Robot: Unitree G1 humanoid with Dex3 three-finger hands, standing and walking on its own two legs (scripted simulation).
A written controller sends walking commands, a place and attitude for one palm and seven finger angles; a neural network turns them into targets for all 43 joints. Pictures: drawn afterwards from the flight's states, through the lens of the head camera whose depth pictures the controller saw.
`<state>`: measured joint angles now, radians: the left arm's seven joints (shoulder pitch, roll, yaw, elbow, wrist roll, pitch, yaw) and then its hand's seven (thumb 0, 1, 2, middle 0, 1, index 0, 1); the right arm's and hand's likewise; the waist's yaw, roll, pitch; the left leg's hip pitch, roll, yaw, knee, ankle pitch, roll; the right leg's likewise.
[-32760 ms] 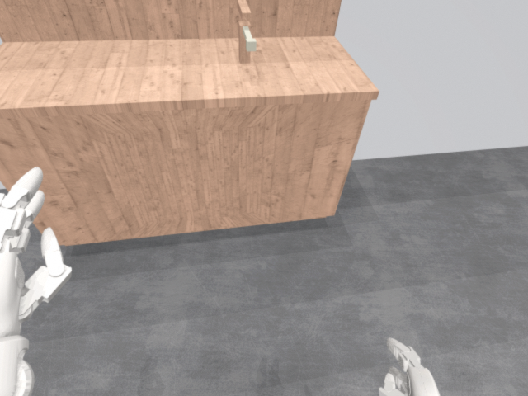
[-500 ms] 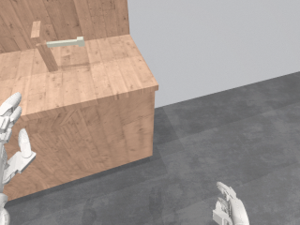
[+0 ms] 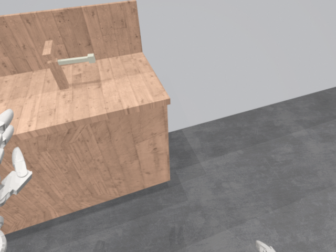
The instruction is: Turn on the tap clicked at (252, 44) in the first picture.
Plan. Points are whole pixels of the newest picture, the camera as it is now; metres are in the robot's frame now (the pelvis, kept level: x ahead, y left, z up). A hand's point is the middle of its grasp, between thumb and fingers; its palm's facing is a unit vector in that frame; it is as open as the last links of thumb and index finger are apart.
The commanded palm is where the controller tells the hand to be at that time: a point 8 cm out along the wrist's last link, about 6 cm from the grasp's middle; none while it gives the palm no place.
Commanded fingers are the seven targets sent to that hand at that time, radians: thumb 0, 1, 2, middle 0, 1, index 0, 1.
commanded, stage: stop stepping back and stand still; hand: left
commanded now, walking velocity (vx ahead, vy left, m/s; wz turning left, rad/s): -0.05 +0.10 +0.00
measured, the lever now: (91, 58) +0.81 +0.34 +0.10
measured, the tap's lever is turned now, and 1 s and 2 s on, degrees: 83 83 83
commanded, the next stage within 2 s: stand and check the lever's angle in 0.90 s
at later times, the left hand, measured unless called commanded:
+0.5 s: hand (32, 171) +0.23 +0.26 +0.16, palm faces +0.42 -0.83 -0.37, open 7.4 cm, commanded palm +0.18 +0.29 +0.19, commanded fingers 0.00 0.90 0.90 -0.20 -0.30 -0.20 -0.30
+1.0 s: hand (30, 161) +0.25 +0.28 +0.16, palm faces +0.39 -0.86 -0.33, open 7.4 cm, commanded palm +0.20 +0.31 +0.19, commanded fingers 0.00 0.90 0.90 -0.20 -0.30 -0.20 -0.30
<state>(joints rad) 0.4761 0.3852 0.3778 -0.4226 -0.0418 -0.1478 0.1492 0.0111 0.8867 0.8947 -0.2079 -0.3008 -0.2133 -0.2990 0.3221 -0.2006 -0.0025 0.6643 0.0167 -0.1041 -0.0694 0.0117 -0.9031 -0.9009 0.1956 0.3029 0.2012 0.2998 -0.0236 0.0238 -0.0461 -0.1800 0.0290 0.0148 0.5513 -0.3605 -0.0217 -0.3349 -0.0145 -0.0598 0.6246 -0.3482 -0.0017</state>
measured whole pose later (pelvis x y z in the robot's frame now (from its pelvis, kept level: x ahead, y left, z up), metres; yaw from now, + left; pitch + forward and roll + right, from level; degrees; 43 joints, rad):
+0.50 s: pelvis +0.02 +0.01 +0.01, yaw +1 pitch -2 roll -1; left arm 0.47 0.34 0.32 -0.44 -0.06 -0.14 0.15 0.01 0.89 0.89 -0.21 -0.30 -0.21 -0.30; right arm 0.15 -0.25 -0.03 0.60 0.02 -0.09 -0.06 0.01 -0.91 -0.90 0.19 0.30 0.20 0.30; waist 0.02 0.02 0.05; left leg -0.23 0.03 0.02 0.51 -0.24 0.00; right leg -0.21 0.00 -0.08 0.48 -0.24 -0.02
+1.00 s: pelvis +0.03 +0.04 +0.02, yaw -1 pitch -1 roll -1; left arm 0.45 0.33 0.29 -0.42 -0.05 -0.11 0.15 0.01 0.89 0.89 -0.21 -0.30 -0.21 -0.30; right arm 0.18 -0.20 0.02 0.63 0.00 -0.06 -0.07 0.01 -0.90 -0.90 0.20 0.30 0.21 0.30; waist 0.02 0.01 0.01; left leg -0.19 0.01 0.05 0.42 -0.22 0.03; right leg -0.16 -0.01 -0.05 0.37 -0.19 0.01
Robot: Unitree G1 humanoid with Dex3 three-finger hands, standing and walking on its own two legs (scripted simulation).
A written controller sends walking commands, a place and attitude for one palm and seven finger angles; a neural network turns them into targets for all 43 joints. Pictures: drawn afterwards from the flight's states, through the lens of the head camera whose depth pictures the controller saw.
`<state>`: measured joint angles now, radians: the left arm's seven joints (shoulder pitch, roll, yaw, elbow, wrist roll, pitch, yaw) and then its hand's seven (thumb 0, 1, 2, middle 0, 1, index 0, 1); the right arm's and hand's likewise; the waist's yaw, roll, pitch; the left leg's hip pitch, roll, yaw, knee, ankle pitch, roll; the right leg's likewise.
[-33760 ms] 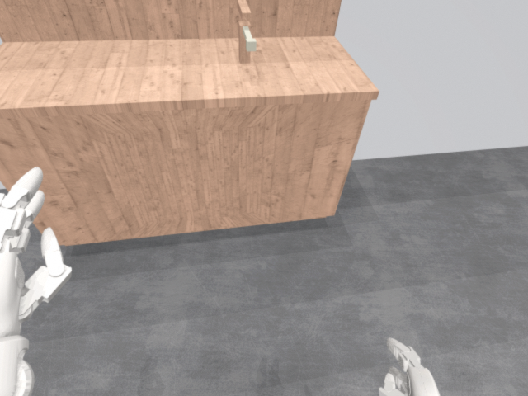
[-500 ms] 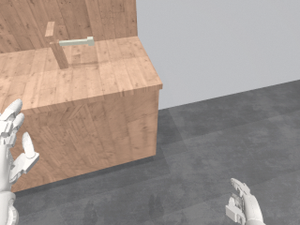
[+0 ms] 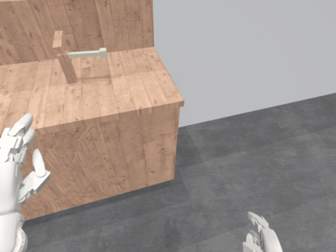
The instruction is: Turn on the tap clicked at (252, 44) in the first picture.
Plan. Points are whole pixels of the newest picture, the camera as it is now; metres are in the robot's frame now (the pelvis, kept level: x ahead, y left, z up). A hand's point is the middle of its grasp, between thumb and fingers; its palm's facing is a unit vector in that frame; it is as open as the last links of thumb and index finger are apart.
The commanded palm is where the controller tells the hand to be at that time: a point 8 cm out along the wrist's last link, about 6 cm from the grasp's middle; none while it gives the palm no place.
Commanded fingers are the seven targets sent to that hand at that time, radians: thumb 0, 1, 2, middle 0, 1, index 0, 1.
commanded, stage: stand and check the lever's angle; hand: left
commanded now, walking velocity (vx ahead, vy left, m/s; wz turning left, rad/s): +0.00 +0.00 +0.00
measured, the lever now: (103, 52) +0.77 +0.32 +0.08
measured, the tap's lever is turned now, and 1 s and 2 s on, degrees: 83 83 83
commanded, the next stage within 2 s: stand and wait in 0.18 s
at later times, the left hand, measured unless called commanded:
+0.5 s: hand (51, 175) +0.21 +0.23 +0.15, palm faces +0.40 -0.85 -0.35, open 7.4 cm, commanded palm +0.16 +0.27 +0.17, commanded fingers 0.00 0.90 0.90 -0.20 -0.30 -0.20 -0.30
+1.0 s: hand (51, 171) +0.22 +0.24 +0.15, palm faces +0.39 -0.85 -0.35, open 7.4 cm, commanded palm +0.17 +0.27 +0.17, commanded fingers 0.00 0.90 0.90 -0.20 -0.30 -0.20 -0.30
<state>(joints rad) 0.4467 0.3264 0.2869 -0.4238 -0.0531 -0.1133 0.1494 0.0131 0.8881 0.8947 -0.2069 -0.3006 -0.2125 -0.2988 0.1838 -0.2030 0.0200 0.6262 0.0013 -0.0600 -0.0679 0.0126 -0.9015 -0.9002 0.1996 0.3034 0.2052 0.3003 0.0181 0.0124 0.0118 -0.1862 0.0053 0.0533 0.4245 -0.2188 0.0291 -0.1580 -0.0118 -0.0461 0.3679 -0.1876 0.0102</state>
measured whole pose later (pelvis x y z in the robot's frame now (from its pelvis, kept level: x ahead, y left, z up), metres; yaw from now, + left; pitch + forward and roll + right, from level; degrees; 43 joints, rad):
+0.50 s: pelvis +0.00 -0.01 +0.00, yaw +0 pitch -1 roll -1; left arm 0.45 0.32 0.29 -0.41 -0.05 -0.11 0.15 0.01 0.89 0.89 -0.21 -0.30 -0.21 -0.30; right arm 0.18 -0.21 0.01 0.62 0.00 -0.05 -0.08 0.01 -0.90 -0.90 0.20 0.30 0.20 0.30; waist 0.02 0.03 0.00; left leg -0.19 0.02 0.05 0.42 -0.21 0.02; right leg -0.16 0.01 -0.05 0.35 -0.17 0.00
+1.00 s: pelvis +0.01 -0.01 +0.00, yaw +0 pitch -1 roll -1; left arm 0.46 0.33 0.29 -0.43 -0.06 -0.10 0.15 0.01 0.89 0.89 -0.21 -0.30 -0.21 -0.30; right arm 0.17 -0.22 0.00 0.61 0.00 -0.05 -0.08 0.01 -0.90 -0.90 0.20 0.30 0.20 0.30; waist 0.02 0.02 0.00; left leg -0.19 0.02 0.05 0.42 -0.22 0.02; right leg -0.15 0.00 -0.05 0.34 -0.18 0.00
